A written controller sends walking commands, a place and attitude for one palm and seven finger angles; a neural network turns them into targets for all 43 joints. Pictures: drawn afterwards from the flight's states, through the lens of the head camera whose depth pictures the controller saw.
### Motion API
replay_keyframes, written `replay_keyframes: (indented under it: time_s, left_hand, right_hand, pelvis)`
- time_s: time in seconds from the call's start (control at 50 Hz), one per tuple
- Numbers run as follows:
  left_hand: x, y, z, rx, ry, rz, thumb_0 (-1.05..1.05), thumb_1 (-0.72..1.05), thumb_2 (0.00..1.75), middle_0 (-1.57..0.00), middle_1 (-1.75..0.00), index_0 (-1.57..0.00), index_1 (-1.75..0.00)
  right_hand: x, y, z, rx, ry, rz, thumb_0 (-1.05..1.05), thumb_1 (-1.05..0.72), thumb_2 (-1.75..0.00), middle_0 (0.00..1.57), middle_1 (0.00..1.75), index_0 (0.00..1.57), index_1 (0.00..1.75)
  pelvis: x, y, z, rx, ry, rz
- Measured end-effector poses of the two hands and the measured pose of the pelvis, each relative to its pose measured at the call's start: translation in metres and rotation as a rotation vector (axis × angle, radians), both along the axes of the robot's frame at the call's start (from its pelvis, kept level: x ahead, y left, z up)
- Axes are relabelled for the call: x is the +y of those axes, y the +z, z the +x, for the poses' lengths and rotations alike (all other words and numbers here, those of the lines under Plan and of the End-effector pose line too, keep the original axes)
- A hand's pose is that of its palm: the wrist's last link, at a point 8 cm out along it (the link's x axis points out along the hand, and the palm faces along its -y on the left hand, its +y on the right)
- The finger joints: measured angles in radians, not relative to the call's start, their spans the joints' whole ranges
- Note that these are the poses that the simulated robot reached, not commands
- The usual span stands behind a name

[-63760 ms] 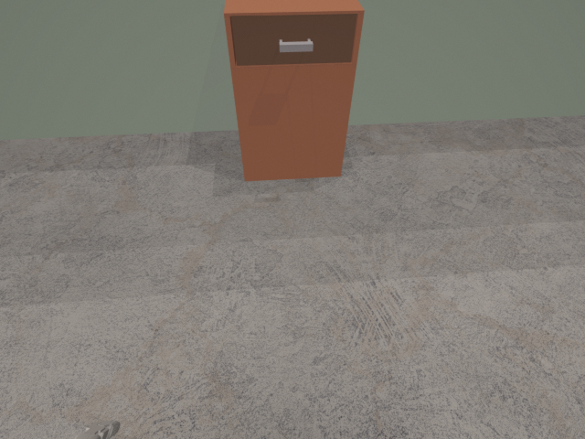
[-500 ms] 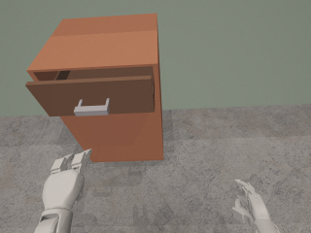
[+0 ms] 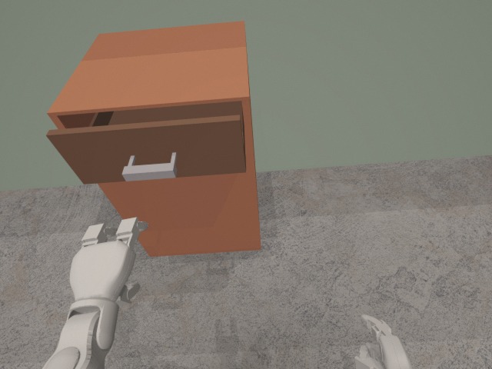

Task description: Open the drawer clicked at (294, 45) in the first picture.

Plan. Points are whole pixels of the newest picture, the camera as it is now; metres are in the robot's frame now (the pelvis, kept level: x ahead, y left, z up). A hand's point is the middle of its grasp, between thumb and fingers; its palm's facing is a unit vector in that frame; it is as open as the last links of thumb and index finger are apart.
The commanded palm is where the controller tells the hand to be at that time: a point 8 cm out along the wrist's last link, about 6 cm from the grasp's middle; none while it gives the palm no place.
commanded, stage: raise the hand with hooked fingers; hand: left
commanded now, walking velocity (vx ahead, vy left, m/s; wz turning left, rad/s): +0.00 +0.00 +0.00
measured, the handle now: (151, 165) +0.56 +0.29 -0.04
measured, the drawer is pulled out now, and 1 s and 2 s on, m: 0.08 0.08 0.08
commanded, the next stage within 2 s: move the hooked fingers above the handle in 1.08 s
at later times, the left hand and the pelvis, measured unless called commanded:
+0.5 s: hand (96, 221) +0.32 +0.28 +0.07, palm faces +0.08 -0.08 -0.99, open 13.5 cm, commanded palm +0.29 +0.28 +0.13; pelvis +0.03 +0.04 +0.02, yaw +1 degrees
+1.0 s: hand (109, 199) +0.35 +0.26 +0.10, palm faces +0.06 -0.08 -0.99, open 13.8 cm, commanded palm +0.32 +0.27 +0.16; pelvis +0.05 +0.02 +0.03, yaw +1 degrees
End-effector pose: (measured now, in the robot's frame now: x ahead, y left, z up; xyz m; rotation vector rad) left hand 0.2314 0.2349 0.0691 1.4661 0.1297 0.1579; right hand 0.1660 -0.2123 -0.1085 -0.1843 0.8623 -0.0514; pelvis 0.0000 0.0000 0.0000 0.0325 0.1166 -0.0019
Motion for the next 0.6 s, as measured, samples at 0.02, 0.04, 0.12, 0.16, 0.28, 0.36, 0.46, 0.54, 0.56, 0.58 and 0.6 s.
replay_keyframes:
  time_s: [0.02, 0.04, 0.12, 0.16, 0.28, 0.36, 0.46, 0.54, 0.56, 0.58, 0.6]
  left_hand:
    - [0.001, 0.001, 0.001, -0.001, -0.010, -0.005, 0.00, 0.12, 0.56, -0.27, -0.80, -0.27, -0.81]
    - [0.002, 0.003, 0.002, -0.005, -0.018, -0.008, 0.00, 0.09, 0.55, -0.27, -0.82, -0.27, -0.82]
    - [0.012, 0.005, 0.005, -0.031, -0.027, -0.005, 0.00, 0.00, 0.51, -0.28, -0.88, -0.28, -0.88]
    - [0.019, 0.008, 0.009, -0.047, -0.020, 0.001, 0.00, -0.04, 0.49, -0.28, -0.91, -0.28, -0.91]
    - [0.036, 0.025, 0.029, -0.089, 0.007, 0.008, 0.00, -0.18, 0.43, -0.29, -1.00, -0.30, -1.00]
    - [0.040, 0.039, 0.043, -0.090, 0.010, 0.007, 0.00, -0.27, 0.39, -0.30, -1.06, -0.30, -1.06]
    - [0.043, 0.053, 0.059, -0.064, 0.005, 0.011, 0.00, -0.38, 0.35, -0.31, -1.13, -0.31, -1.13]
    - [0.047, 0.063, 0.070, -0.051, -0.002, 0.021, 0.00, -0.44, 0.32, -0.31, -1.16, -0.31, -1.17]
    - [0.048, 0.066, 0.073, -0.050, -0.004, 0.023, 0.00, -0.44, 0.32, -0.31, -1.17, -0.31, -1.18]
    - [0.048, 0.069, 0.075, -0.050, -0.006, 0.025, 0.00, -0.45, 0.31, -0.31, -1.17, -0.31, -1.18]
    - [0.049, 0.072, 0.078, -0.051, -0.008, 0.029, 0.00, -0.46, 0.31, -0.31, -1.18, -0.31, -1.18]
  right_hand:
    - [-0.002, 0.001, -0.003, 0.009, -0.009, -0.009, 0.01, -0.90, -0.90, 0.20, 0.30, 0.21, 0.30]
    - [-0.004, 0.002, -0.006, 0.017, -0.017, -0.020, 0.01, -0.90, -0.90, 0.20, 0.30, 0.21, 0.30]
    - [-0.010, 0.006, -0.006, 0.036, -0.032, -0.061, 0.01, -0.90, -0.90, 0.20, 0.30, 0.21, 0.30]
    - [-0.010, 0.009, 0.000, 0.034, -0.032, -0.075, 0.01, -0.90, -0.90, 0.20, 0.30, 0.21, 0.30]
    - [0.007, 0.021, 0.030, -0.017, -0.014, -0.069, 0.01, -0.90, -0.90, 0.20, 0.30, 0.20, 0.30]
    - [0.027, 0.031, 0.053, -0.060, 0.015, -0.036, 0.01, -0.90, -0.90, 0.20, 0.30, 0.20, 0.30]
    - [0.051, 0.040, 0.074, -0.084, 0.062, 0.003, 0.01, -0.90, -0.90, 0.20, 0.30, 0.20, 0.30]
    - [0.062, 0.042, 0.082, -0.076, 0.091, 0.020, 0.01, -0.90, -0.90, 0.20, 0.30, 0.21, 0.30]
    - [0.063, 0.042, 0.082, -0.071, 0.096, 0.023, 0.01, -0.90, -0.90, 0.20, 0.30, 0.21, 0.30]
    - [0.063, 0.041, 0.083, -0.065, 0.100, 0.024, 0.01, -0.90, -0.90, 0.20, 0.30, 0.21, 0.30]
    - [0.063, 0.040, 0.083, -0.058, 0.101, 0.025, 0.01, -0.90, -0.90, 0.20, 0.30, 0.21, 0.30]
  pelvis:
    - [0.003, 0.001, 0.001, -0.002, -0.003, -0.001]
    - [0.006, 0.002, 0.003, -0.004, -0.005, -0.003]
    - [0.018, 0.004, 0.008, -0.009, -0.005, -0.009]
    - [0.023, 0.005, 0.011, -0.012, -0.002, -0.012]
    - [0.036, 0.008, 0.018, -0.028, 0.005, -0.021]
    - [0.041, 0.012, 0.024, -0.043, 0.007, -0.024]
    - [0.043, 0.017, 0.030, -0.056, 0.010, -0.026]
    - [0.042, 0.020, 0.035, -0.061, 0.016, -0.029]
    - [0.041, 0.021, 0.037, -0.061, 0.018, -0.029]
    - [0.041, 0.022, 0.038, -0.061, 0.020, -0.030]
    - [0.040, 0.022, 0.039, -0.061, 0.021, -0.031]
